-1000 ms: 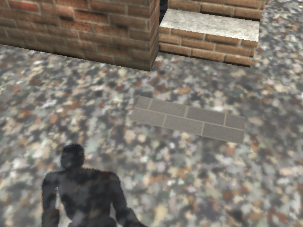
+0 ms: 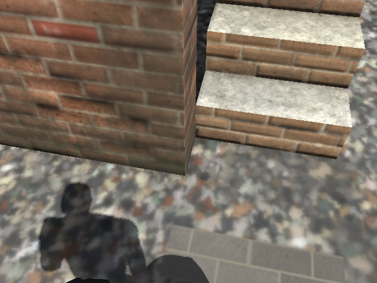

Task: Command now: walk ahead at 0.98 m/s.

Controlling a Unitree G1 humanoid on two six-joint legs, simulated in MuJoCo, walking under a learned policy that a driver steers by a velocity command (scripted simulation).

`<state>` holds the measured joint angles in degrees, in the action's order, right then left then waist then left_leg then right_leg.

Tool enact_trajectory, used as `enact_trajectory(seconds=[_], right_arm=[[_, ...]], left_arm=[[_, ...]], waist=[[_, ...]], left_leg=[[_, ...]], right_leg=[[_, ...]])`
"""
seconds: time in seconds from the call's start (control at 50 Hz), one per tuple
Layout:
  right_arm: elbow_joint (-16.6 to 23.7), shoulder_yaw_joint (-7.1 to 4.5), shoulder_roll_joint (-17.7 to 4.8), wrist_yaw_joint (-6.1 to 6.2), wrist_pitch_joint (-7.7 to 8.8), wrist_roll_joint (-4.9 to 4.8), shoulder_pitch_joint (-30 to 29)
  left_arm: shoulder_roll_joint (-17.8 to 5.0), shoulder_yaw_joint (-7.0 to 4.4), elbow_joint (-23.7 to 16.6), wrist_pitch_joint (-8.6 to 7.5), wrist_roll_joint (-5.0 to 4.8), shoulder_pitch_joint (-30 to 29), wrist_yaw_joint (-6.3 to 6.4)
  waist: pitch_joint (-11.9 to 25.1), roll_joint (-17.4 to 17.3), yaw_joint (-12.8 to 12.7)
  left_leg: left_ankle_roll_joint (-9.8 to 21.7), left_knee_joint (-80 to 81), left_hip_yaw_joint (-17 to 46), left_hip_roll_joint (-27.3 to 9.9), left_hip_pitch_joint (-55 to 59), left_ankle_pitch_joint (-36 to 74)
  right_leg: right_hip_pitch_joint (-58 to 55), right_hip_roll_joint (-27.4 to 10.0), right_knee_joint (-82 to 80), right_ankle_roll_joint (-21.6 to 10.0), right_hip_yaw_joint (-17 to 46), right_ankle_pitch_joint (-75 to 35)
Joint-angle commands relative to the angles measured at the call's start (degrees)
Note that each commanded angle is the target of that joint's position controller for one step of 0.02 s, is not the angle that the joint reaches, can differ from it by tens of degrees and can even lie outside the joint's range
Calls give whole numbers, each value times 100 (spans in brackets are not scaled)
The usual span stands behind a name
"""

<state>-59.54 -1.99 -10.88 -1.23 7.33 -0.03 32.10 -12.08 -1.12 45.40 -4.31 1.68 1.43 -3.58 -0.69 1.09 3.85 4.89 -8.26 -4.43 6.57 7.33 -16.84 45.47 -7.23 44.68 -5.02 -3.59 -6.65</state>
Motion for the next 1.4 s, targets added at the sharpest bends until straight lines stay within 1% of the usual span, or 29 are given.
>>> enact_trajectory(seconds=[0.02,0.08,0.12,0.16,0.18,0.26,0.34,0.38,0.4,0.42,0.46,0.48,0.5,0.52,0.56,0.62,0.64,0.66,0.7,0.78,0.8,0.82,0.88,1.16,1.2,1.22,1.28,1.32,1.4], right_arm=[[314,-64,-789,73,150,-42,-57],[243,-88,-1139,187,44,104,42],[225,-167,-1407,303,-130,259,-178],[559,-66,-741,189,-104,188,-545],[698,-14,-379,39,32,-132,46],[1178,5,-648,98,86,177,-1563],[1779,117,-500,23,-48,289,-2154],[2014,55,-976,208,11,-67,-2534],[1398,-183,-1455,626,-199,-219,-1353],[1196,-238,-1410,874,-277,-109,-753],[850,-288,-1390,1069,-401,155,148],[742,-231,-1341,1095,-461,317,510],[938,-218,-1712,1131,-526,339,629],[1081,-445,-2273,1132,-642,40,-306],[1167,-391,-1769,996,-751,-4,-1362],[758,-434,-1635,707,-676,220,-1338],[1351,-212,-1079,510,-589,31,-2919],[1347,-317,-1293,662,-656,-184,-3360],[1422,-342,-1463,637,-594,31,-3129],[1339,-364,-1444,509,-494,-81,-2580],[1327,-273,-1114,468,-616,126,-1950],[1794,-216,-969,457,-582,227,-2347],[1705,-337,-1467,550,-556,52,-2426],[1880,-219,-1107,184,-381,93,-2208],[2039,-378,-1800,204,-421,336,-2519],[1937,-262,-1410,196,-615,296,-2232],[2080,-208,-1236,199,-748,176,-2632],[2008,-251,-1374,272,-512,13,-2695],[1796,-203,-1246,184,-495,31,-2317]], left_arm=[[-195,48,-451,-58,-68,-754,-12],[-499,-42,-434,-70,-50,-448,103],[-908,-227,54,-68,-66,1318,249],[-1603,-506,514,-18,136,3080,431],[-1662,-557,598,-11,150,2819,309],[-552,-281,721,-168,4,1709,215],[-1049,-325,1042,-275,-209,1741,260],[-1266,-395,409,-333,-529,555,343],[-1676,-568,283,-21,13,848,-177],[-1493,-554,400,62,-28,1238,-324],[-781,-293,144,157,-127,932,-229],[-631,-258,-5,229,139,1017,-120],[-589,-274,-132,372,238,1615,-105],[-782,-218,-79,573,114,2604,21],[-1172,-239,-279,886,279,1577,-82],[-932,-183,-510,1018,146,1076,-323],[-679,-111,-384,854,-119,1719,-57],[-953,-262,-394,726,-537,1713,247],[-975,-329,-246,744,-436,1682,371],[-1349,-611,-546,992,-290,1514,317],[-2160,-828,-638,941,-273,1474,393],[-2667,-845,-917,866,-27,1367,369],[-1829,-688,-1187,624,-275,708,472],[-1308,-487,-1651,687,-163,609,540],[-1046,-431,-1626,687,-199,1169,506],[-1048,-389,-1685,682,31,1189,301],[-1022,-433,-1478,608,22,1207,85],[-828,-397,-1498,465,-145,970,308],[-623,-336,-1336,415,-82,1130,353]], waist=[[-959,-174,-164],[-278,-648,-437],[694,-934,-1292],[1829,108,-1759],[2370,1574,-1053],[68,-490,-412],[-353,-72,45],[-402,159,191],[-116,82,-90],[526,450,24],[1226,-88,532],[1694,29,467],[1660,-364,156],[2009,-1350,-266],[878,-725,-496],[80,-944,-626],[-290,-1993,-1190],[-55,-2173,-1262],[306,-1355,-995],[360,-636,-762],[-69,1535,-453],[338,2592,-335],[678,923,-232],[706,394,-303],[474,-1144,-690],[532,-1998,-507],[21,-990,-516],[309,-718,-557],[739,-1061,-474]], left_leg=[[370,976,388,-1440,-1124,3756],[207,-318,235,-1661,287,7182],[202,-2600,205,-1809,319,7770],[226,-6558,75,-966,-2330,3267],[23,-8131,731,-36,-4332,-857],[-54,-6877,843,-1084,-4473,303],[-533,-5089,438,-1023,-3751,205],[-739,-2885,288,-668,-2422,638],[-778,-2038,-566,18,-1385,1152],[-747,-1609,-603,60,-192,2549],[-221,-1397,584,-1284,1360,4253],[-266,-1978,1487,-2440,1174,4751],[-22,-1926,2935,-4128,531,6209],[1065,-1340,4045,-4866,314,5293],[689,-699,2923,-3825,-1167,1298],[225,-842,1162,-2865,-2030,1089],[-46,-686,-49,-1920,-3648,381],[14,-934,-510,-1589,-3606,1425],[-187,-1262,-505,-2045,-3403,1598],[-570,-2543,-270,-2419,-3141,-288],[-1038,-4534,-859,-1508,-4100,-1631],[-1129,-6217,111,-796,-5263,-2166],[-741,-6862,956,-1010,-5441,-746],[-462,-2149,840,-689,-2300,599],[306,-1276,2223,-2043,-1682,2085],[951,-641,3150,-2587,-2027,1229],[705,-560,2176,-2097,-2466,755],[606,-922,2017,-2059,-1633,1481],[195,-1450,1284,-1486,-1591,2325]], right_leg=[[-1215,400,-1026,-151,-437,-548],[-1753,1051,-1323,-355,-653,427],[-3423,1248,-1428,-554,-416,1198],[-6345,-475,-1291,-1093,1624,3089],[-7402,-1508,-2495,-1866,5067,3227],[-4363,-474,-3025,-1225,2755,162],[-2846,196,-3317,-1138,1616,-2508],[-1437,950,-3040,-827,858,-1265],[-1588,1271,-2055,-791,414,-2930],[-1466,1596,-1294,-486,450,-2267],[-380,1838,830,9,741,2092],[-571,1497,1945,147,933,3835],[-777,1358,3495,346,1020,4656],[-712,1151,4280,465,871,4092],[-579,293,4134,532,1051,3022],[-696,82,3178,560,1124,2366],[-1956,247,1602,695,666,2756],[-2653,549,1159,928,240,2390],[-3257,866,307,881,-351,1369],[-3452,620,-685,9,360,1721],[-3548,-74,-1905,-638,2025,-120],[-3721,-577,-2657,-1573,3840,105],[-3703,-248,-2398,-925,3080,1370],[-2789,168,-1861,-572,3390,715],[-2022,1298,-697,134,2165,3028],[-2044,1795,150,275,1125,3763],[-2246,1418,864,401,1008,3338],[-2140,977,-43,655,1122,3325],[-3692,1010,-2380,606,729,1589]])
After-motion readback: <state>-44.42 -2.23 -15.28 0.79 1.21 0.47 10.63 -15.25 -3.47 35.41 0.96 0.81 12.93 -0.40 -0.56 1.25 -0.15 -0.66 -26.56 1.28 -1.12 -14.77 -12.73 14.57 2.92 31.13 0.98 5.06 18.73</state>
